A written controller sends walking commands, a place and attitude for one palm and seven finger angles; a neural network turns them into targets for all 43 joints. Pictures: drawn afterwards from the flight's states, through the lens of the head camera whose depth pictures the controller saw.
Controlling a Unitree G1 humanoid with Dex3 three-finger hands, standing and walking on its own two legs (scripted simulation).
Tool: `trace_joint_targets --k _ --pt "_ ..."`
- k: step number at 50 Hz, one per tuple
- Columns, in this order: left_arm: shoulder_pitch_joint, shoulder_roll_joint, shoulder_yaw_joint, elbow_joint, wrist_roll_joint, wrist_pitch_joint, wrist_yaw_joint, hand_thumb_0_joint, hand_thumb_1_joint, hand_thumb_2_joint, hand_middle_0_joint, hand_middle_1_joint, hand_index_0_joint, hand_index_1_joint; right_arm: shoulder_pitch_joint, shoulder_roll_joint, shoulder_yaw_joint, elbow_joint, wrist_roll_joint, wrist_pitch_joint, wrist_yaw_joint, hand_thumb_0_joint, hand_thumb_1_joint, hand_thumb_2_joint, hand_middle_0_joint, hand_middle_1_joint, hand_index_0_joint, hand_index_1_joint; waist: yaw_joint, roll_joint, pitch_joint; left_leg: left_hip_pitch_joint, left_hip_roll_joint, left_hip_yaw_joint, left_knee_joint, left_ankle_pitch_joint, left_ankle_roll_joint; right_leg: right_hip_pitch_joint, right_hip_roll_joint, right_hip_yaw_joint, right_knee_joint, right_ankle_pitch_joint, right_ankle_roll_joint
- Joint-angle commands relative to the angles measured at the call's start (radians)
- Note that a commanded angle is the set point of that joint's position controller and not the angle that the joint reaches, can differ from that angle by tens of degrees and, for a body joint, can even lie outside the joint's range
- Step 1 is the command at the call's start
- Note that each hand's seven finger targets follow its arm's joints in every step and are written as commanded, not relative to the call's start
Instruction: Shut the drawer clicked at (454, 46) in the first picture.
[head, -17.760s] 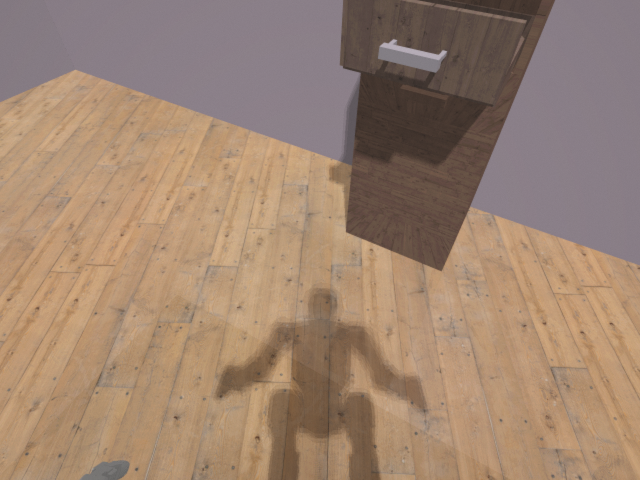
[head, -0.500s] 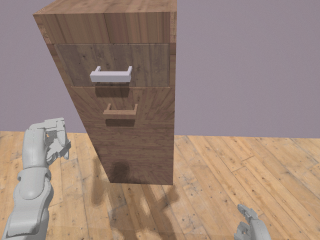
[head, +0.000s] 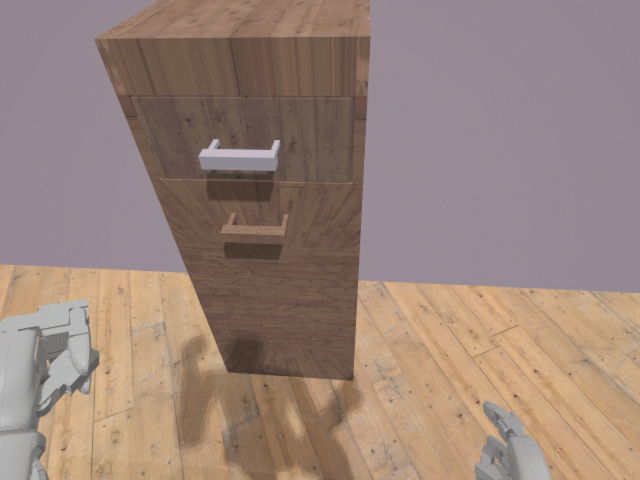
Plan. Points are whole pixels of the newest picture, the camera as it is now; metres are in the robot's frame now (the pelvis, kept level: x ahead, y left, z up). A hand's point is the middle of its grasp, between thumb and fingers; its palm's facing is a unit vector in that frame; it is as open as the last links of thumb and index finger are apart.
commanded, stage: draw the hand back to the body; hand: left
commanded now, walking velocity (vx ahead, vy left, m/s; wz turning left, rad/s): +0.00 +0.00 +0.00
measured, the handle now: (242, 152) +0.60 +0.23 +0.12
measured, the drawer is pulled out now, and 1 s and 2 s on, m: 0.00 0.00 0.00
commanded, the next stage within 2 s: step back with the hand held close in 0.04 s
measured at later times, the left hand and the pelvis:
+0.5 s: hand (98, 348) +0.19 +0.25 +0.14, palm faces +0.27 -0.82 -0.50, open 3.3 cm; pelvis -0.01 +0.02 +0.00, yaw -1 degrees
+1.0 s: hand (39, 415) +0.12 +0.26 +0.16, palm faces +0.37 -0.82 -0.44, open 3.3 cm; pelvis -0.08 +0.02 -0.02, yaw +1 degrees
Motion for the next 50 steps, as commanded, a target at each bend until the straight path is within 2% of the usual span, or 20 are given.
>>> trace_joint_targets --k 1,8,9,11,12,17,19,23,29,32,34,39,41,43,44,45,46,47,48,50 --pt "-0.158 0.159 0.088 -0.208 0.004 -0.055 0.023 0.0 0.9 0.9 -1.4 -1.6 -1.4 -1.6 -0.127 -0.087 -0.027 -0.15 0.0 -0.064 -0.01 0.0 -0.9 -0.9 0.2 0.3 0.2 0.3 -0.019 -0.015 -0.027 -0.026 -0.016 -0.053 -0.084 0.074 0.012 -0.061 0.001 0.081 -0.078 -0.046 -0.011" --pt "-0.116 0.163 0.102 -0.228 -0.001 -0.039 0.023 0.0 0.9 0.9 -1.4 -1.6 -1.4 -1.6 -0.136 -0.081 -0.017 -0.157 -0.008 -0.069 -0.006 0.0 -0.9 -0.9 0.2 0.3 0.2 0.3 -0.002 -0.016 -0.045 -0.042 -0.012 -0.068 -0.086 0.15 0.001 -0.008 0.006 0.076 -0.047 0.04 -0.016" --pt "-0.18 0.276 0.226 -0.296 -0.013 -0.076 0.02 0.0 0.9 0.9 -1.4 -1.6 -1.4 -1.6 -0.12 -0.104 -0.016 -0.199 0.001 -0.035 -0.001 0.0 -0.9 -0.9 0.2 0.3 0.2 0.3 -0.05 -0.037 0.053 -0.138 0.003 -0.077 -0.065 0.075 0.026 -0.136 -0.034 0.166 -0.1 0.048 -0.007" --pt "-0.054 0.186 0.154 -0.193 -0.005 -0.071 0.004 0.0 0.9 0.9 -1.4 -1.6 -1.4 -1.6 -0.124 -0.086 -0.022 -0.189 -0.003 0.002 0.002 0.0 -0.9 -0.9 0.2 0.3 0.2 0.3 -0.052 -0.115 0.044 -0.125 0.001 -0.083 -0.042 0.088 0.028 -0.177 -0.057 0.159 -0.124 0.025 -0.005" --pt "-0.051 0.183 0.152 -0.212 -0.005 -0.075 -0.001 0.0 0.9 0.9 -1.4 -1.6 -1.4 -1.6 -0.127 -0.09 -0.024 -0.199 -0.005 0.011 0.003 0.0 -0.9 -0.9 0.2 0.3 0.2 0.3 -0.055 -0.09 0.04 -0.135 -0.002 -0.083 -0.042 0.111 0.024 -0.174 -0.057 0.151 -0.116 0.048 -0.006" --pt "0.047 0.192 0.158 -0.265 -0.006 -0.096 0.003 0.0 0.9 0.9 -1.4 -1.6 -1.4 -1.6 -0.115 -0.102 -0.04 -0.218 -0.002 0.039 -0.001 0.0 -0.9 -0.9 0.2 0.3 0.2 0.3 -0.055 0.001 -0.153 -0.124 0.028 -0.086 -0.03 0.298 0.021 -0.08 -0.053 0.102 0.013 0.22 0.007" --pt "0.086 0.209 0.183 -0.295 -0.008 -0.099 0.007 0.0 0.9 0.9 -1.4 -1.6 -1.4 -1.6 -0.107 -0.1 -0.05 -0.233 0.003 0.049 0.0 0.0 -0.9 -0.9 0.2 0.3 0.2 0.3 -0.054 -0.032 -0.22 -0.123 0.042 -0.091 -0.013 0.379 0.019 -0.051 -0.047 0.094 0.066 0.29 0.013" --pt "0.135 0.241 0.223 -0.349 -0.011 -0.103 0.016 0.0 0.9 0.9 -1.4 -1.6 -1.4 -1.6 -0.111 -0.094 -0.057 -0.259 0.007 0.06 -0.006 0.0 -0.9 -0.9 0.2 0.3 0.2 0.3 -0.048 -0.02 -0.262 -0.171 0.061 -0.111 -0.005 0.452 0.014 -0.029 -0.038 0.084 0.154 0.329 0.019" --pt "0.141 0.22 0.218 -0.344 -0.003 -0.104 0.019 0.0 0.9 0.9 -1.4 -1.6 -1.4 -1.6 -0.1 -0.099 -0.065 -0.263 0.006 0.049 -0.016 0.0 -0.9 -0.9 0.2 0.3 0.2 0.3 -0.053 0.009 -0.188 -0.327 0.113 -0.135 -0.044 0.328 0.041 -0.045 -0.026 0.092 0.268 0.197 0.025" --pt "0.1 0.212 0.211 -0.336 0.006 -0.108 0.021 0.0 0.9 0.9 -1.4 -1.6 -1.4 -1.6 -0.099 -0.107 -0.065 -0.261 0.005 0.035 -0.019 0.0 -0.9 -0.9 0.2 0.3 0.2 0.3 -0.059 0.011 -0.131 -0.456 0.119 -0.144 -0.064 0.106 0.058 -0.035 -0.03 0.119 0.279 0.148 0.023" --pt "0.091 0.206 0.207 -0.317 0.01 -0.116 0.026 0.0 0.9 0.9 -1.4 -1.6 -1.4 -1.6 -0.086 -0.102 -0.063 -0.257 0.009 0.027 -0.02 0.0 -0.9 -0.9 0.2 0.3 0.2 0.3 -0.068 -0.047 -0.106 -0.505 0.099 -0.137 -0.044 -0.036 0.059 -0.044 -0.05 0.156 0.249 0.15 0.016" --pt "0.048 0.224 0.194 -0.352 0.007 -0.134 0.044 0.0 0.9 0.9 -1.4 -1.6 -1.4 -1.6 -0.06 -0.081 -0.061 -0.233 0.006 0.023 -0.015 0.0 -0.9 -0.9 0.2 0.3 0.2 0.3 -0.083 -0.222 -0.114 -0.28 -0.027 -0.073 0.251 -0.157 0.01 -0.38 -0.205 0.315 -0.051 -0.203 -0.068" --pt "0.034 0.23 0.191 -0.372 0.011 -0.138 0.059 0.0 0.9 0.9 -1.4 -1.6 -1.4 -1.6 -0.064 -0.071 -0.055 -0.223 0.003 0.023 -0.018 0.0 -0.9 -0.9 0.2 0.3 0.2 0.3 -0.081 -0.242 -0.123 -0.203 -0.033 -0.072 0.305 -0.149 0.005 -0.469 -0.238 0.294 -0.09 -0.293 -0.083" --pt "0.03 0.234 0.19 -0.388 0.011 -0.14 0.066 0.0 0.9 0.9 -1.4 -1.6 -1.4 -1.6 -0.068 -0.082 -0.048 -0.223 0.001 0.024 -0.028 0.0 -0.9 -0.9 0.2 0.3 0.2 0.3 -0.087 -0.157 -0.112 -0.199 -0.015 -0.104 0.167 -0.126 0.009 -0.463 -0.174 0.221 -0.024 -0.286 -0.05" --pt "0.042 0.23 0.192 -0.4 0.011 -0.145 0.068 0.0 0.9 0.9 -1.4 -1.6 -1.4 -1.6 -0.07 -0.094 -0.049 -0.225 0.002 0.021 -0.033 0.0 -0.9 -0.9 0.2 0.3 0.2 0.3 -0.086 -0.055 -0.109 -0.227 0.018 -0.155 0.079 -0.157 0.021 -0.445 -0.12 0.183 0.051 -0.285 -0.023" --pt "0.048 0.231 0.195 -0.415 0.011 -0.151 0.07 0.0 0.9 0.9 -1.4 -1.6 -1.4 -1.6 -0.078 -0.105 -0.046 -0.234 0.0 0.014 -0.039 0.0 -0.9 -0.9 0.2 0.3 0.2 0.3 -0.083 0.056 -0.098 -0.348 0.086 -0.246 -0.067 -0.216 0.045 -0.351 -0.045 0.136 0.176 -0.27 0.006" --pt "0.055 0.229 0.21 -0.418 0.024 -0.158 0.069 0.0 0.9 0.9 -1.4 -1.6 -1.4 -1.6 -0.087 -0.119 -0.049 -0.241 -0.003 0.001 -0.043 0.0 -0.9 -0.9 0.2 0.3 0.2 0.3 -0.079 0.198 -0.111 -0.574 0.202 -0.392 -0.25 -0.408 0.094 -0.142 0.034 0.102 0.416 -0.201 0.033" --pt "0.03 0.237 0.22 -0.422 0.044 -0.164 0.065 0.0 0.9 0.9 -1.4 -1.6 -1.4 -1.6 -0.09 -0.104 -0.054 -0.244 -0.006 -0.011 -0.044 0.0 -0.9 -0.9 0.2 0.3 0.2 0.3 -0.074 0.249 -0.109 -0.715 0.272 -0.492 -0.353 -0.543 0.13 -0.045 0.067 0.112 0.625 -0.178 0.041" --pt "0.034 0.244 0.227 -0.401 0.051 -0.164 0.064 0.0 0.9 0.9 -1.4 -1.6 -1.4 -1.6 -0.073 -0.092 -0.057 -0.236 -0.007 -0.016 -0.04 0.0 -0.9 -0.9 0.2 0.3 0.2 0.3 -0.077 0.191 -0.094 -0.72 0.295 -0.485 -0.359 -0.52 0.149 -0.073 0.063 0.141 0.741 -0.201 0.037" --pt "0.055 0.239 0.222 -0.398 0.041 -0.17 0.065 0.0 0.9 0.9 -1.4 -1.6 -1.4 -1.6 -0.07 -0.085 -0.064 -0.233 -0.008 -0.031 -0.031 0.0 -0.9 -0.9 0.2 0.3 0.2 0.3 -0.068 0.054 -0.109 -0.551 0.255 -0.393 -0.228 -0.249 0.149 -0.179 0.049 0.15 0.657 -0.249 0.025"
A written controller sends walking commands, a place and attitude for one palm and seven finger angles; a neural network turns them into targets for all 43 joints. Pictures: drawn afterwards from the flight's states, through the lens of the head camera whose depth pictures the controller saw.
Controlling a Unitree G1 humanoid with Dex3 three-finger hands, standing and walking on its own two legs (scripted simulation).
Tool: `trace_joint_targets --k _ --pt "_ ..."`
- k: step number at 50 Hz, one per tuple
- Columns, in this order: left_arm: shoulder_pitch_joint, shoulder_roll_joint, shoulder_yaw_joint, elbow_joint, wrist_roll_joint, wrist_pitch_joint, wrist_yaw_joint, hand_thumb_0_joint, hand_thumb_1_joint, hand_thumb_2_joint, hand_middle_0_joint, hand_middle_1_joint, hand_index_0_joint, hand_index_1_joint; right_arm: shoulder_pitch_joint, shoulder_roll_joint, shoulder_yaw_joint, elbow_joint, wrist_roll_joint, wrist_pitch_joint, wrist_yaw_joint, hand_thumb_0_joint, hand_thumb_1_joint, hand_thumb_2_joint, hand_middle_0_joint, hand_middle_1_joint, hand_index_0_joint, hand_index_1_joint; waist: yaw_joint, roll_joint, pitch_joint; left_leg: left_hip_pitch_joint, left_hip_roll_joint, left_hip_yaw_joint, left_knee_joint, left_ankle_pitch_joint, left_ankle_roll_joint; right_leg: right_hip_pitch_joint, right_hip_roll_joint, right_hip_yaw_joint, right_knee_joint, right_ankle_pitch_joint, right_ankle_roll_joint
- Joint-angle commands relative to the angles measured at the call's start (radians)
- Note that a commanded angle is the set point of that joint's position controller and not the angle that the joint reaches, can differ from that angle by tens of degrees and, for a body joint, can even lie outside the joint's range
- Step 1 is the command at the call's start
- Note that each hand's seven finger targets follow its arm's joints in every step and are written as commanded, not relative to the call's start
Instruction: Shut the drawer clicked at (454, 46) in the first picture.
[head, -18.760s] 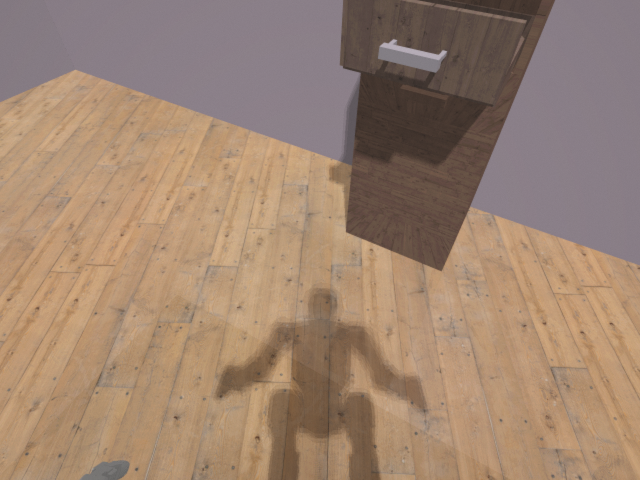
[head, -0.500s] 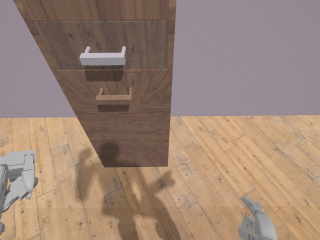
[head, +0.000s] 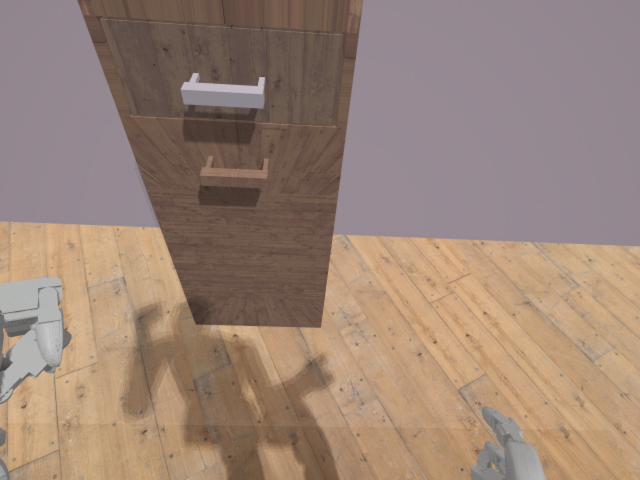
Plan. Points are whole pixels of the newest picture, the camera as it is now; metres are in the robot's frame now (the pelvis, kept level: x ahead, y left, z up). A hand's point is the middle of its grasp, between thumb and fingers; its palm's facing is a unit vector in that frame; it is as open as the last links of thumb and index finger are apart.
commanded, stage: step back with the hand held close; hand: left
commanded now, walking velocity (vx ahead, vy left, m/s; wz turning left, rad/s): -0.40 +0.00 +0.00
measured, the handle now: (226, 88) +0.69 +0.20 +0.14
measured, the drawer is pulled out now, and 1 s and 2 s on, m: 0.00 0.00 0.00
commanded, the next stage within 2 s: stop stepping back and stand still in 0.48 s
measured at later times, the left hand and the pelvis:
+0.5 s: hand out of the picture +0.09 +0.21 +0.19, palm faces +0.32 -0.83 -0.45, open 3.2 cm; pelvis -0.10 -0.02 +0.00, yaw -2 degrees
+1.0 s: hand out of the picture -0.01 +0.24 +0.17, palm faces +0.41 -0.85 -0.34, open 3.3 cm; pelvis -0.23 +0.00 +0.00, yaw -3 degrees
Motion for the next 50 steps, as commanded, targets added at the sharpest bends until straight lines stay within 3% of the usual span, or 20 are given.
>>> trace_joint_targets --k 1,7,10,13,16,20,23,25,28,32,34,35,36,38,41,43,44,45,48,50 --pt "0.044 0.14 0.138 -0.22 -0.012 -0.081 0.025 0.0 0.9 0.9 -1.4 -1.6 -1.4 -1.6 -0.107 -0.124 -0.055 -0.157 -0.002 -0.095 0.001 0.0 -0.9 -0.9 0.2 0.3 0.2 0.3 0.035 0.123 -0.089 -0.115 0.271 -0.282 -0.374 -0.205 0.093 0.178 0.006 0.044 0.07 -0.124 -0.009" --pt "0.042 0.12 0.075 -0.254 -0.047 -0.087 0.002 0.0 0.9 0.9 -1.4 -1.6 -1.4 -1.6 -0.093 -0.133 -0.041 -0.081 -0.011 -0.118 0.032 0.0 -0.9 -0.9 0.2 0.3 0.2 0.3 0.027 0.241 -0.162 0.21 0.193 -0.19 -0.324 0.198 0.012 0.164 0.015 -0.021 -0.414 -0.05 -0.032" --pt "0.035 0.193 0.122 -0.276 -0.058 -0.108 -0.018 0.0 0.9 0.9 -1.4 -1.6 -1.4 -1.6 -0.096 -0.122 -0.033 -0.074 -0.008 -0.089 0.039 0.0 -0.9 -0.9 0.2 0.3 0.2 0.3 0.038 0.092 -0.293 0.393 0.145 -0.074 -0.145 0.517 -0.024 0.173 -0.044 0.029 -0.491 0.334 -0.031" --pt "0.061 0.23 0.186 -0.284 -0.079 -0.119 -0.02 0.0 0.9 0.9 -1.4 -1.6 -1.4 -1.6 -0.115 -0.102 -0.035 -0.108 0.005 -0.068 0.032 0.0 -0.9 -0.9 0.2 0.3 0.2 0.3 0.034 -0.003 -0.382 0.473 0.107 0.002 -0.082 0.608 -0.028 0.164 -0.067 0.009 -0.418 0.583 0.011" --pt "0.133 0.248 0.231 -0.245 -0.096 -0.111 -0.025 0.0 0.9 0.9 -1.4 -1.6 -1.4 -1.6 -0.16 -0.108 -0.037 -0.147 0.038 -0.05 0.025 0.0 -0.9 -0.9 0.2 0.3 0.2 0.3 0.038 -0.113 -0.311 0.363 0.053 0.032 0.032 0.257 -0.043 0.123 -0.162 0.029 -0.443 0.737 0.041" --pt "0.102 0.212 0.181 -0.131 -0.083 -0.089 -0.03 0.0 0.9 0.9 -1.4 -1.6 -1.4 -1.6 -0.202 -0.093 -0.027 -0.134 0.029 -0.036 0.009 0.0 -0.9 -0.9 0.2 0.3 0.2 0.3 0.032 -0.07 -0.025 0.172 0.022 -0.016 0.159 -0.055 -0.065 -0.081 -0.262 0.125 -0.522 0.421 -0.085" --pt "-0.048 0.174 0.105 -0.072 -0.064 -0.081 -0.037 0.0 0.9 0.9 -1.4 -1.6 -1.4 -1.6 -0.174 -0.112 -0.011 -0.115 0.011 -0.041 -0.007 0.0 -0.9 -0.9 0.2 0.3 0.2 0.3 0.007 -0.026 0.123 0.157 0.059 -0.06 -0.126 0.198 -0.056 -0.065 -0.145 0.083 -0.467 0.387 -0.052" --pt "-0.07 0.179 0.087 -0.07 -0.067 -0.09 -0.036 0.0 0.9 0.9 -1.4 -1.6 -1.4 -1.6 -0.13 -0.149 -0.027 -0.107 0.013 -0.044 -0.003 0.0 -0.9 -0.9 0.2 0.3 0.2 0.3 0.017 0.11 -0.007 0.238 0.179 -0.188 -0.245 0.477 -0.006 0.028 -0.006 0.012 -0.327 0.215 -0.007" --pt "-0.066 0.164 0.083 -0.143 -0.062 -0.102 -0.032 0.0 0.9 0.9 -1.4 -1.6 -1.4 -1.6 -0.137 -0.153 -0.039 -0.116 -0.014 -0.073 0.004 0.0 -0.9 -0.9 0.2 0.3 0.2 0.3 0.042 0.232 -0.133 0.044 0.303 -0.348 -0.468 -0.039 0.081 0.203 0.037 0.078 0.006 -0.21 -0.026" --pt "0.102 0.211 0.154 -0.318 -0.07 -0.072 -0.02 0.0 0.9 0.9 -1.4 -1.6 -1.4 -1.6 -0.113 -0.142 -0.059 -0.17 0.005 -0.09 0.028 0.0 -0.9 -0.9 0.2 0.3 0.2 0.3 0.058 0.208 -0.295 0.036 0.173 -0.137 -0.412 -0.292 -0.006 0.367 0.054 -0.046 -0.209 -0.179 -0.052" --pt "0.171 0.227 0.172 -0.349 -0.07 -0.05 -0.015 0.0 0.9 0.9 -1.4 -1.6 -1.4 -1.6 -0.118 -0.117 -0.05 -0.177 0.019 -0.076 0.029 0.0 -0.9 -0.9 0.2 0.3 0.2 0.3 0.038 0.035 -0.238 0.11 0.013 0.016 -0.087 -0.253 -0.092 0.181 -0.068 0.043 -0.499 -0.255 -0.103" --pt "0.164 0.249 0.195 -0.354 -0.073 -0.035 -0.008 0.0 0.9 0.9 -1.4 -1.6 -1.4 -1.6 -0.126 -0.108 -0.052 -0.167 0.019 -0.059 0.024 0.0 -0.9 -0.9 0.2 0.3 0.2 0.3 0.029 -0.159 -0.182 0.202 -0.06 0.015 0.28 -0.18 -0.12 -0.14 -0.286 0.349 -0.686 -0.471 -0.189" --pt "0.094 0.229 0.188 -0.366 -0.077 -0.026 0.003 0.0 0.9 0.9 -1.4 -1.6 -1.4 -1.6 -0.135 -0.106 -0.048 -0.143 0.004 -0.041 0.02 0.0 -0.9 -0.9 0.2 0.3 0.2 0.3 0.033 -0.175 -0.089 0.076 -0.043 -0.045 0.505 -0.163 -0.111 -0.211 -0.408 0.427 -0.717 -0.422 -0.259" --pt "0.02 0.202 0.193 -0.289 -0.059 -0.004 0.008 0.0 0.9 0.9 -1.4 -1.6 -1.4 -1.6 -0.113 -0.091 -0.043 -0.102 0.008 -0.041 0.01 0.0 -0.9 -0.9 0.2 0.3 0.2 0.3 0.002 -0.139 -0.078 -0.007 0.03 -0.099 0.534 -0.135 -0.09 -0.157 -0.358 0.313 -0.651 -0.385 -0.224" --pt "-0.04 0.134 0.114 -0.113 -0.038 0.007 0.02 0.0 0.9 0.9 -1.4 -1.6 -1.4 -1.6 -0.123 -0.1 -0.024 -0.084 0.008 -0.061 -0.016 0.0 -0.9 -0.9 0.2 0.3 0.2 0.3 -0.003 -0.091 -0.005 0.151 0.07 -0.02 0.08 -0.167 -0.045 -0.113 -0.242 0.108 -0.524 -0.293 -0.123" --pt "-0.127 0.108 0.071 -0.067 -0.026 0.003 0.021 0.0 0.9 0.9 -1.4 -1.6 -1.4 -1.6 -0.093 -0.13 -0.015 -0.054 0.01 -0.086 -0.028 0.0 -0.9 -0.9 0.2 0.3 0.2 0.3 -0.003 0.092 0.045 0.163 0.08 -0.029 -0.231 -0.241 -0.035 -0.042 -0.163 0.024 -0.315 -0.257 -0.078" --pt "-0.179 0.08 0.037 -0.088 -0.021 -0.011 0.021 0.0 0.9 0.9 -1.4 -1.6 -1.4 -1.6 -0.07 -0.153 -0.017 -0.065 0.006 -0.095 -0.029 0.0 -0.9 -0.9 0.2 0.3 0.2 0.3 -0.002 0.286 0.051 0.156 0.196 -0.258 -0.346 -0.342 0.008 -0.066 -0.076 -0.029 -0.129 -0.207 -0.038" --pt "-0.237 0.091 0.031 -0.118 -0.008 -0.026 0.023 0.0 0.9 0.9 -1.4 -1.6 -1.4 -1.6 -0.053 -0.144 -0.013 -0.082 0.013 -0.102 -0.022 0.0 -0.9 -0.9 0.2 0.3 0.2 0.3 -0.006 0.335 0.065 0.143 0.308 -0.47 -0.393 -0.312 0.073 -0.122 -0.03 -0.059 0.012 -0.193 -0.016" --pt "-0.171 0.153 0.063 -0.196 -0.014 -0.045 0.006 0.0 0.9 0.9 -1.4 -1.6 -1.4 -1.6 -0.077 -0.108 -0.016 -0.064 -0.011 -0.126 0.003 0.0 -0.9 -0.9 0.2 0.3 0.2 0.3 -0.002 0.126 -0.045 0.261 0.314 -0.483 -0.328 0.104 0.108 -0.141 -0.062 0.013 0.118 -0.15 -0.016" --pt "-0.024 0.125 0.051 -0.266 -0.018 -0.039 -0.002 0.0 0.9 0.9 -1.4 -1.6 -1.4 -1.6 -0.088 -0.118 -0.021 -0.08 0.0 -0.132 0.031 0.0 -0.9 -0.9 0.2 0.3 0.2 0.3 0.016 0.121 -0.103 0.225 0.258 -0.311 -0.285 0.169 0.089 0.0 -0.05 -0.012 -0.003 -0.085 -0.013"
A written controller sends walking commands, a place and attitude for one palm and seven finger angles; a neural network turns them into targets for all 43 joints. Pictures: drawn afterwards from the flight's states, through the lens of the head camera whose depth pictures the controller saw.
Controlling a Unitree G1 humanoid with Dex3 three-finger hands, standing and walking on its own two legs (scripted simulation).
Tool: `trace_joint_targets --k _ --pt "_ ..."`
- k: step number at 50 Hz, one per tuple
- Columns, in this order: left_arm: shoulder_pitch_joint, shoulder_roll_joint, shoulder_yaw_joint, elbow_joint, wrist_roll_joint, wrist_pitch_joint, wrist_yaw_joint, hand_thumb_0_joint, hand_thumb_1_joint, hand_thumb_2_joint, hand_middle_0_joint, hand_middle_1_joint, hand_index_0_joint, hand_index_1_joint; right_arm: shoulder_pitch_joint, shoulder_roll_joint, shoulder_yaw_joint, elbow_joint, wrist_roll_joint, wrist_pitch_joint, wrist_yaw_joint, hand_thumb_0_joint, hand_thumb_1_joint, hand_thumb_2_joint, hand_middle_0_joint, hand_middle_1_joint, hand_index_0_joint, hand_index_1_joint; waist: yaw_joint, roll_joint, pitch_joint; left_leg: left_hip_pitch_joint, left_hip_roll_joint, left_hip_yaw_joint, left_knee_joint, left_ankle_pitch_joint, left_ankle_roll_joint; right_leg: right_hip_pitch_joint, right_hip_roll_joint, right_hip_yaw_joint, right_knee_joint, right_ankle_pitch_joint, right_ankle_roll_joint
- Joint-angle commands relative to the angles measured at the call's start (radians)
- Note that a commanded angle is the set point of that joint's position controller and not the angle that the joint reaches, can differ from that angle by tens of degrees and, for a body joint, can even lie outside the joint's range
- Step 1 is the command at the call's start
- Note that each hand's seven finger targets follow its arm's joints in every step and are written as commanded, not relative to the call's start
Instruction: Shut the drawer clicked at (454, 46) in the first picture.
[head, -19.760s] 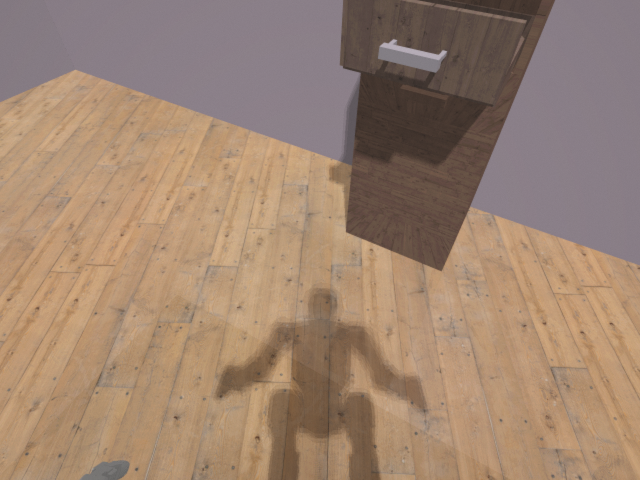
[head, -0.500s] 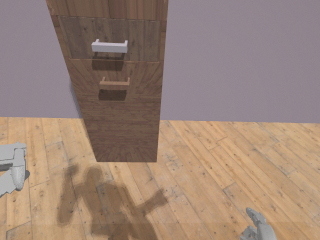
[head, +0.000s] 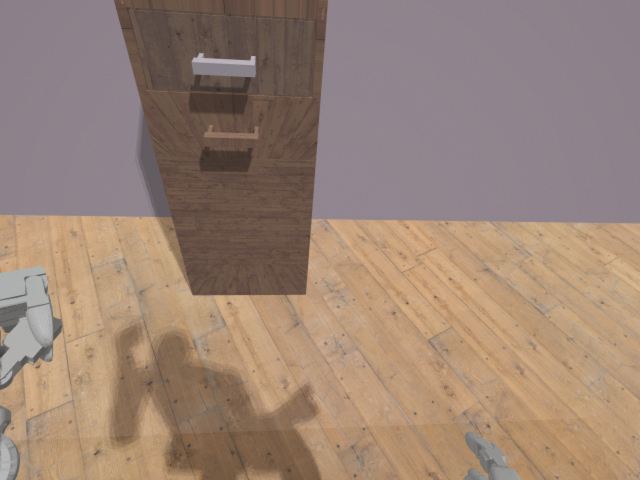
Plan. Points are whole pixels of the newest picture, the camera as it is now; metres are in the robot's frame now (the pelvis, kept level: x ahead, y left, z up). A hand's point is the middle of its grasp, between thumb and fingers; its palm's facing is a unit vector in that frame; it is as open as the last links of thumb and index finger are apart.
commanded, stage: stop stepping back and stand still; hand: left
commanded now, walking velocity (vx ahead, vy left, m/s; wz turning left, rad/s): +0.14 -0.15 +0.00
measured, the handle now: (226, 63) +0.91 +0.24 +0.14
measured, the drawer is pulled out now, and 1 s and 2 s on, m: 0.00 0.00 0.00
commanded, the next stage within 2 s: let the arm hang, fingers relaxed in 1.04 s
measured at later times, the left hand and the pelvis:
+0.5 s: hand (61, 386) +0.16 +0.22 +0.17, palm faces +0.43 -0.81 -0.39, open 3.3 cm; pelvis -0.02 -0.02 +0.00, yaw +2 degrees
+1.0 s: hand (42, 364) +0.17 +0.24 +0.17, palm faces +0.37 -0.81 -0.46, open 3.3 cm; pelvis -0.01 +0.01 +0.01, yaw +2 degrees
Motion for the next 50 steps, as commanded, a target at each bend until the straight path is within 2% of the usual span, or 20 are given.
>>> trace_joint_targets --k 1,3,5,6,7,8,10,13,16,18,20,21,22,26,29,31,35,38,43,50 --pt "0.163 0.167 0.04 -0.426 0.002 -0.089 -0.016 0.0 0.9 0.9 -1.4 -1.6 -1.4 -1.6 -0.126 -0.161 -0.057 -0.181 0.006 -0.081 0.03 0.0 -0.9 -0.9 0.2 0.3 0.2 0.3 0.026 0.227 -0.057 0.008 0.225 -0.219 -0.266 0.163 0.132 0.065 0.003 -0.008 -0.076 0.074 0.004" --pt "0.252 0.202 0.088 -0.443 -0.002 -0.092 -0.01 0.0 0.9 0.9 -1.4 -1.6 -1.4 -1.6 -0.149 -0.16 -0.052 -0.197 0.004 -0.069 0.034 0.0 -0.9 -0.9 0.2 0.3 0.2 0.3 0.035 0.32 -0.05 -0.155 0.2 -0.145 -0.287 -0.074 0.111 0.237 0.017 -0.051 -0.186 0.071 0.0" --pt "0.263 0.225 0.13 -0.377 0.009 -0.093 0.001 0.0 0.9 0.9 -1.4 -1.6 -1.4 -1.6 -0.159 -0.151 -0.053 -0.207 -0.002 -0.04 0.03 0.0 -0.9 -0.9 0.2 0.3 0.2 0.3 0.043 0.26 -0.011 -0.37 0.152 -0.085 -0.212 -0.322 0.07 0.426 -0.001 -0.023 -0.323 0.028 -0.031" --pt "0.255 0.234 0.145 -0.337 0.013 -0.09 0.004 0.0 0.9 0.9 -1.4 -1.6 -1.4 -1.6 -0.152 -0.137 -0.063 -0.21 -0.001 -0.021 0.024 0.0 -0.9 -0.9 0.2 0.3 0.2 0.3 0.048 0.077 0.012 -0.442 0.07 -0.018 0.014 -0.324 0.035 0.418 -0.091 0.145 -0.463 -0.091 -0.088" --pt "0.242 0.244 0.16 -0.306 0.002 -0.072 0.004 0.0 0.9 0.9 -1.4 -1.6 -1.4 -1.6 -0.145 -0.133 -0.072 -0.218 0.007 -0.005 0.018 0.0 -0.9 -0.9 0.2 0.3 0.2 0.3 0.044 -0.158 0.022 -0.445 -0.006 0.033 0.313 -0.272 0.007 0.281 -0.307 0.496 -0.668 -0.306 -0.18" --pt "0.148 0.236 0.161 -0.308 -0.024 -0.077 -0.001 0.0 0.9 0.9 -1.4 -1.6 -1.4 -1.6 -0.156 -0.148 -0.076 -0.199 0.003 -0.003 0.007 0.0 -0.9 -0.9 0.2 0.3 0.2 0.3 0.027 -0.16 0.065 -0.407 0.01 0.016 0.506 -0.209 -0.001 0.158 -0.378 0.537 -0.721 -0.253 -0.198" --pt "0.073 0.249 0.184 -0.273 -0.008 -0.1 -0.002 0.0 0.9 0.9 -1.4 -1.6 -1.4 -1.6 -0.112 -0.142 -0.073 -0.16 0.001 -0.014 0.006 0.0 -0.9 -0.9 0.2 0.3 0.2 0.3 -0.002 -0.069 -0.041 -0.308 0.045 0.002 0.566 -0.113 0.0 0.11 -0.338 0.432 -0.694 -0.26 -0.178" --pt "0.12 0.181 0.116 -0.21 -0.009 -0.093 -0.013 0.0 0.9 0.9 -1.4 -1.6 -1.4 -1.6 -0.121 -0.14 -0.067 -0.169 0.007 -0.015 -0.009 0.0 -0.9 -0.9 0.2 0.3 0.2 0.3 0.005 -0.086 0.007 -0.119 0.072 0.058 0.349 -0.068 0.006 -0.062 -0.265 0.213 -0.676 -0.255 -0.138" --pt "0.094 0.147 0.052 -0.243 0.002 -0.091 -0.006 0.0 0.9 0.9 -1.4 -1.6 -1.4 -1.6 -0.125 -0.146 -0.064 -0.159 0.003 -0.043 -0.019 0.0 -0.9 -0.9 0.2 0.3 0.2 0.3 0.022 -0.087 0.03 0.017 0.042 0.113 0.113 -0.111 0.03 -0.074 -0.252 0.187 -0.67 -0.243 -0.125" --pt "0.061 0.135 0.029 -0.279 0.011 -0.095 0.001 0.0 0.9 0.9 -1.4 -1.6 -1.4 -1.6 -0.112 -0.153 -0.061 -0.154 -0.003 -0.063 -0.025 0.0 -0.9 -0.9 0.2 0.3 0.2 0.3 0.018 -0.02 0.033 0.074 0.032 0.119 -0.058 -0.099 0.039 -0.029 -0.217 0.159 -0.61 -0.2 -0.099" --pt "0.03 0.147 0.033 -0.325 0.015 -0.108 0.008 0.0 0.9 0.9 -1.4 -1.6 -1.4 -1.6 -0.099 -0.18 -0.067 -0.169 -0.007 -0.072 -0.024 0.0 -0.9 -0.9 0.2 0.3 0.2 0.3 0.021 0.14 0.049 0.045 0.114 -0.032 -0.22 -0.189 0.076 0.017 -0.133 0.117 -0.448 -0.098 -0.051" --pt "0.014 0.156 0.043 -0.367 0.018 -0.118 0.012 0.0 0.9 0.9 -1.4 -1.6 -1.4 -1.6 -0.102 -0.189 -0.068 -0.183 -0.003 -0.075 -0.019 0.0 -0.9 -0.9 0.2 0.3 0.2 0.3 0.027 0.245 0.04 0.041 0.198 -0.159 -0.271 -0.159 0.106 0.026 -0.065 0.066 -0.321 0.036 -0.025" --pt "0.014 0.189 0.072 -0.379 0.021 -0.122 0.019 0.0 0.9 0.9 -1.4 -1.6 -1.4 -1.6 -0.104 -0.182 -0.067 -0.192 0.006 -0.072 -0.015 0.0 -0.9 -0.9 0.2 0.3 0.2 0.3 0.033 0.268 0.01 0.013 0.255 -0.224 -0.276 -0.037 0.12 0.078 -0.037 0.011 -0.239 0.163 -0.002" --pt "0.093 0.182 0.102 -0.301 0.018 -0.114 0.006 0.0 0.9 0.9 -1.4 -1.6 -1.4 -1.6 -0.12 -0.156 -0.062 -0.192 0.016 -0.064 -0.002 0.0 -0.9 -0.9 0.2 0.3 0.2 0.3 0.038 0.147 0.059 -0.167 0.136 -0.046 -0.203 -0.092 0.059 0.223 -0.053 0.071 -0.382 0.209 -0.015" --pt "0.125 0.167 0.099 -0.255 -0.004 -0.111 -0.004 0.0 0.9 0.9 -1.4 -1.6 -1.4 -1.6 -0.102 -0.147 -0.068 -0.185 0.018 -0.058 0.013 0.0 -0.9 -0.9 0.2 0.3 0.2 0.3 0.021 -0.064 0.006 -0.065 0.034 0.043 0.032 -0.035 0.015 0.146 -0.192 0.272 -0.566 0.157 -0.076" --pt "0.113 0.162 0.091 -0.241 -0.007 -0.098 -0.003 0.0 0.9 0.9 -1.4 -1.6 -1.4 -1.6 -0.1 -0.14 -0.065 -0.176 0.021 -0.048 0.017 0.0 -0.9 -0.9 0.2 0.3 0.2 0.3 0.021 -0.099 -0.01 -0.036 0.024 0.041 0.096 -0.055 0.011 0.124 -0.246 0.299 -0.617 0.105 -0.107" --pt "0.125 0.146 0.073 -0.262 -0.011 -0.093 -0.003 0.0 0.9 0.9 -1.4 -1.6 -1.4 -1.6 -0.12 -0.155 -0.057 -0.182 0.017 -0.045 0.011 0.0 -0.9 -0.9 0.2 0.3 0.2 0.3 0.023 -0.02 -0.039 0.064 0.071 -0.007 -0.132 0.086 0.024 0.159 -0.135 0.134 -0.498 0.195 -0.051" --pt "0.118 0.164 0.077 -0.307 -0.002 -0.099 -0.005 0.0 0.9 0.9 -1.4 -1.6 -1.4 -1.6 -0.146 -0.152 -0.046 -0.197 0.013 -0.046 0.004 0.0 -0.9 -0.9 0.2 0.3 0.2 0.3 0.035 0.167 -0.044 0.033 0.14 -0.087 -0.217 0.254 0.038 0.22 -0.053 0.048 -0.37 0.361 -0.01" --pt "0.128 0.17 0.079 -0.346 -0.002 -0.106 -0.009 0.0 0.9 0.9 -1.4 -1.6 -1.4 -1.6 -0.142 -0.155 -0.053 -0.212 0.016 -0.05 0.007 0.0 -0.9 -0.9 0.2 0.3 0.2 0.3 0.039 0.141 -0.077 0.015 0.12 -0.048 -0.186 0.335 0.01 0.307 -0.053 0.036 -0.356 0.482 -0.011" --pt "0.193 0.154 0.09 -0.295 -0.017 -0.108 -0.012 0.0 0.9 0.9 -1.4 -1.6 -1.4 -1.6 -0.139 -0.155 -0.059 -0.217 0.02 -0.032 0.014 0.0 -0.9 -0.9 0.2 0.3 0.2 0.3 0.033 0.091 -0.048 -0.02 0.094 -0.032 -0.184 0.183 0.002 0.288 -0.069 0.071 -0.425 0.42 -0.021"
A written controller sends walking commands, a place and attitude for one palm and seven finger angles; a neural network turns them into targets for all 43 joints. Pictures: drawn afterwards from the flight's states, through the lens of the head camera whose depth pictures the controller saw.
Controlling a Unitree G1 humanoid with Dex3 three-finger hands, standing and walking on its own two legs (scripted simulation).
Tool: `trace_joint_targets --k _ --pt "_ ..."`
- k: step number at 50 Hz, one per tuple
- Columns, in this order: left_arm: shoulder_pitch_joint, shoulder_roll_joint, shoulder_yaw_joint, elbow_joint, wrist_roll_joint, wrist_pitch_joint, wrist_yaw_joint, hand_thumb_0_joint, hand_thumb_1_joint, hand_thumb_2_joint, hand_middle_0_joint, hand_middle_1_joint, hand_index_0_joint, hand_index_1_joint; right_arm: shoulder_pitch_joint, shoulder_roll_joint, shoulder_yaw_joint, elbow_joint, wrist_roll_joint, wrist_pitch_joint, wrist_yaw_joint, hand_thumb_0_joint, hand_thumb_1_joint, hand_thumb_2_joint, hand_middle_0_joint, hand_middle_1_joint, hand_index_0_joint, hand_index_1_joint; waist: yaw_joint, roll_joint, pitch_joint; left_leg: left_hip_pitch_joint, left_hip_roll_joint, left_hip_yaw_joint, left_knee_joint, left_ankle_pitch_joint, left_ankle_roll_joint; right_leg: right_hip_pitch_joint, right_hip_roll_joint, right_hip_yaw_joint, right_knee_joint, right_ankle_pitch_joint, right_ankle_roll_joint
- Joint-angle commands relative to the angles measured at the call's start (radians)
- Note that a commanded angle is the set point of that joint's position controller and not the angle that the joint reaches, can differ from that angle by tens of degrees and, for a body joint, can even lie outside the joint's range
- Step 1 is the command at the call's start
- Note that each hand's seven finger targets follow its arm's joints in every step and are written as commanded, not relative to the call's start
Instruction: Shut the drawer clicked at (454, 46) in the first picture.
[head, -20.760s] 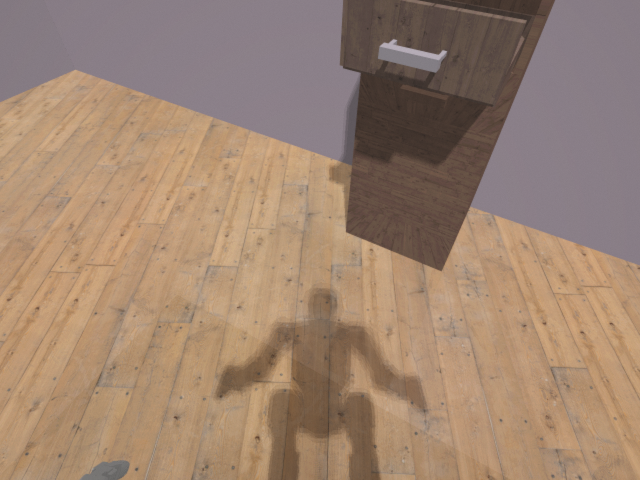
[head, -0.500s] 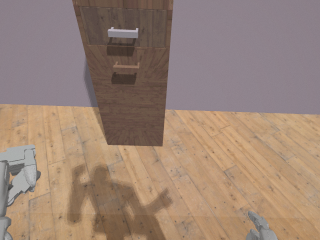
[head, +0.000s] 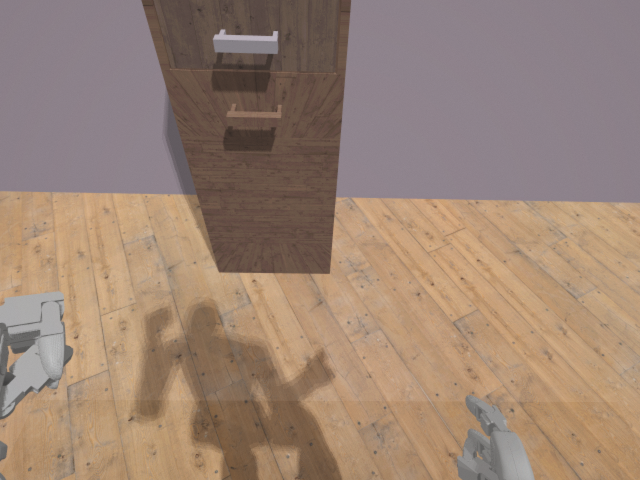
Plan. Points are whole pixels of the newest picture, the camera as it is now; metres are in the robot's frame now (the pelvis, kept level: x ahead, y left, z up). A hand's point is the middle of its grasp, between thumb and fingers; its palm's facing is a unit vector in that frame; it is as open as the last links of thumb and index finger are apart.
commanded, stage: stop stepping back and stand still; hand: left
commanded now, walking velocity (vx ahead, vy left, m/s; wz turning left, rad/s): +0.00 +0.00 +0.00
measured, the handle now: (247, 39) +0.92 +0.21 +0.13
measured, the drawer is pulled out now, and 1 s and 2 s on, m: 0.00 0.00 0.00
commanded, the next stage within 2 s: let the arm hang, fingers relaxed in 0.04 s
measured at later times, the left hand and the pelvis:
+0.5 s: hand out of the picture +0.02 +0.18 -0.17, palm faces -0.02 -0.97 -0.23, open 3.4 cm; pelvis -0.03 -0.01 -0.01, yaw +1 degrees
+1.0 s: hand out of the picture +0.03 +0.22 -0.16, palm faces +0.03 -0.95 -0.30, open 7.2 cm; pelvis -0.02 +0.00 +0.00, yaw +1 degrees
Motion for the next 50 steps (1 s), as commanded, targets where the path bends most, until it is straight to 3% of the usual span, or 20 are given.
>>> trace_joint_targets --k 1,6,7,8,9,11,12,14,16,18,20,22,26,28,34,37,42,46,50 --pt "0.034 0.13 0.125 -0.174 -0.015 -0.058 0.019 0.0 0.9 0.9 -1.4 -1.6 -1.4 -1.6 -0.077 -0.129 -0.057 -0.148 0.006 -0.04 -0.011 0.0 -0.9 -0.9 0.2 0.3 0.2 0.3 0.006 0.054 -0.114 -0.088 0.095 -0.102 -0.117 0.159 -0.009 0.133 -0.057 0.108 -0.055 0.146 -0.002" --pt "0.011 0.119 0.111 -0.15 -0.015 -0.054 0.017 0.0 0.9 0.9 -1.4 -1.6 -1.4 -1.6 -0.082 -0.131 -0.059 -0.147 0.006 -0.031 -0.017 0.0 -0.9 -0.9 0.2 0.3 0.2 0.3 0.005 0.04 -0.094 -0.091 0.088 -0.1 -0.127 0.057 0.003 0.097 -0.063 0.131 -0.105 0.053 0.0" --pt "-0.161 0.042 -0.28 0.668 0.055 0.071 -0.114 0.0 0.9 0.9 -1.4 -1.6 -1.4 -1.6 -0.124 -0.269 -0.109 0.111 0.021 -0.103 0.08 0.0 -0.9 -0.9 0.2 0.3 0.2 0.3 -0.055 0.054 -0.03 -0.06 0.114 -0.1 0.052 0.217 -0.001 -0.119 -0.114 0.064 0.032 0.119 -0.021" --pt "-0.192 0.056 -0.212 0.683 0.064 0.178 -0.137 0.0 0.9 0.9 -1.36 -1.557 -1.36 -1.557 -0.043 -0.292 -0.121 0.108 0.016 -0.01 0.089 0.0 -0.9 -0.9 0.2 0.3 0.2 0.3 -0.035 0.07 -0.07 -0.072 0.126 -0.121 0.008 0.255 0.001 -0.103 -0.115 0.101 0.022 0.081 -0.021" --pt "-0.186 0.043 -0.211 0.673 0.062 0.209 -0.139 0.0 0.9 0.9 -1.32 -1.513 -1.32 -1.513 -0.042 -0.273 -0.113 0.079 0.017 0.018 0.084 0.0 -0.9 -0.9 0.2 0.3 0.2 0.3 -0.031 0.071 -0.056 -0.093 0.137 -0.137 -0.008 0.21 0.013 -0.109 -0.085 0.08 0.037 -0.003 -0.012" --pt "-0.249 0.024 -0.224 0.76 0.062 0.218 -0.138 0.0 0.9 0.9 -1.24 -1.427 -1.24 -1.427 -0.054 -0.256 -0.093 0.081 -0.001 0.04 0.08 0.0 -0.9 -0.9 0.2 0.3 0.2 0.3 -0.013 0.041 -0.069 -0.19 0.163 -0.207 -0.061 0.151 0.058 -0.063 -0.047 0.07 0.118 -0.085 -0.016" --pt "-0.269 0.035 -0.233 0.812 0.064 0.218 -0.138 0.0 0.9 0.9 -1.2 -1.383 -1.2 -1.383 -0.053 -0.253 -0.087 0.082 -0.008 0.046 0.078 0.0 -0.9 -0.9 0.2 0.3 0.2 0.3 -0.005 -0.029 -0.093 -0.185 0.162 -0.217 -0.062 0.175 0.063 -0.019 -0.041 0.084 0.116 -0.063 -0.022" --pt "-0.307 0.053 -0.244 0.938 0.067 0.224 -0.139 0.0 0.9 0.9 -1.12 -1.297 -1.12 -1.297 -0.065 -0.267 -0.082 0.104 -0.016 0.058 0.072 0.0 -0.9 -0.9 0.2 0.3 0.2 0.3 0.01 -0.121 -0.097 -0.177 0.128 -0.186 -0.039 0.144 0.053 0.024 -0.071 0.114 0.046 -0.01 -0.037" --pt "-0.362 0.081 -0.256 1.059 0.066 0.227 -0.138 0.0 0.9 0.9 -1.04 -1.21 -1.04 -1.21 -0.047 -0.254 -0.08 0.134 -0.013 0.079 0.071 0.0 -0.9 -0.9 0.2 0.3 0.2 0.3 -0.002 -0.177 -0.099 -0.112 0.067 -0.13 0.014 0.064 0.034 -0.007 -0.134 0.179 -0.041 -0.023 -0.073" --pt "-0.41 0.079 -0.277 1.16 0.058 0.235 -0.136 0.0 0.9 0.9 -0.96 -1.123 -0.96 -1.123 -0.028 -0.225 -0.069 0.177 -0.015 0.099 0.074 0.0 -0.9 -0.9 0.2 0.3 0.2 0.3 -0.015 -0.075 -0.062 -0.063 0.043 -0.103 0.026 -0.006 0.025 -0.082 -0.157 0.2 -0.103 -0.169 -0.092" --pt "-0.434 0.074 -0.291 1.242 0.052 0.238 -0.134 0.0 0.9 0.9 -0.88 -1.037 -0.88 -1.037 -0.005 -0.21 -0.061 0.221 -0.02 0.111 0.074 0.0 -0.9 -0.9 0.2 0.3 0.2 0.3 -0.019 0.023 -0.036 -0.054 0.048 -0.106 -0.002 -0.067 0.023 -0.111 -0.145 0.2 -0.136 -0.286 -0.089" --pt "-0.426 0.073 -0.295 1.313 0.051 0.237 -0.131 0.0 0.9 0.9 -0.8 -0.95 -0.8 -0.95 0.014 -0.208 -0.061 0.251 -0.02 0.116 0.073 0.0 -0.9 -0.9 0.2 0.3 0.2 0.3 -0.009 0.065 -0.03 -0.085 0.063 -0.129 -0.051 -0.103 0.027 -0.071 -0.121 0.179 -0.133 -0.295 -0.075" --pt "-0.39 0.039 -0.289 1.444 0.045 0.232 -0.129 0.0 0.9 0.9 -0.64 -0.777 -0.64 -0.777 0.047 -0.184 -0.062 0.319 -0.021 0.119 0.063 0.0 -0.9 -0.9 0.2 0.3 0.2 0.3 0.004 0.139 -0.04 -0.119 0.069 -0.133 -0.096 -0.154 0.025 0.002 -0.115 0.174 -0.154 -0.277 -0.074" --pt "-0.394 0.042 -0.291 1.485 0.044 0.229 -0.128 0.0 0.9 0.9 -0.56 -0.69 -0.56 -0.69 0.082 -0.181 -0.063 0.35 -0.018 0.121 0.06 0.0 -0.9 -0.9 0.2 0.3 0.2 0.3 0.004 0.083 -0.042 -0.116 0.077 -0.135 -0.102 -0.137 0.026 0.022 -0.116 0.167 -0.168 -0.269 -0.073" --pt "-0.417 0.035 -0.29 1.571 0.04 0.231 -0.126 0.0 0.9 0.9 -0.32 -0.43 -0.32 -0.43 0.15 -0.17 -0.066 0.426 -0.018 0.125 0.053 0.0 -0.9 -0.9 0.2 0.3 0.2 0.3 -0.005 -0.003 0.024 -0.082 0.079 -0.126 -0.102 -0.117 0.027 -0.041 -0.125 0.156 -0.215 -0.319 -0.077" --pt "-0.417 0.035 -0.289 1.599 0.04 0.23 -0.124 0.0 0.9 0.9 -0.2 -0.3 -0.2 -0.3 0.158 -0.172 -0.068 0.448 -0.017 0.121 0.051 0.0 -0.9 -0.9 0.2 0.3 0.2 0.3 -0.002 0.019 0.026 -0.084 0.088 -0.133 -0.128 -0.102 0.03 -0.023 -0.113 0.15 -0.201 -0.287 -0.072" --pt "-0.415 0.033 -0.29 1.63 0.038 0.226 -0.123 0.0 0.9 0.9 -0.2 -0.3 -0.2 -0.3 0.119 -0.181 -0.067 0.463 -0.015 0.108 0.048 0.0 -0.9 -0.9 0.2 0.3 0.2 0.3 0.017 0.041 0.025 -0.113 0.112 -0.156 -0.19 -0.073 0.031 0.059 -0.097 0.123 -0.161 -0.164 -0.059" --pt "-0.441 0.032 -0.29 1.642 0.039 0.226 -0.123 0.0 0.9 0.9 -0.2 -0.3 -0.2 -0.3 0.096 -0.182 -0.069 0.473 -0.016 0.108 0.047 0.0 -0.9 -0.9 0.2 0.3 0.2 0.3 0.011 0.022 0.057 -0.106 0.113 -0.157 -0.213 -0.093 0.027 0.047 -0.1 0.122 -0.174 -0.167 -0.054" --pt "-0.452 0.034 -0.289 1.646 0.04 0.218 -0.123 0.0 0.9 0.9 -0.2 -0.3 -0.2 -0.3 0.078 -0.182 -0.068 0.478 -0.014 0.102 0.048 0.0 -0.9 -0.9 0.2 0.3 0.2 0.3 0.008 0.001 0.02 -0.06 0.11 -0.143 -0.203 -0.007 0.024 0.07 -0.106 0.124 -0.177 -0.109 -0.05"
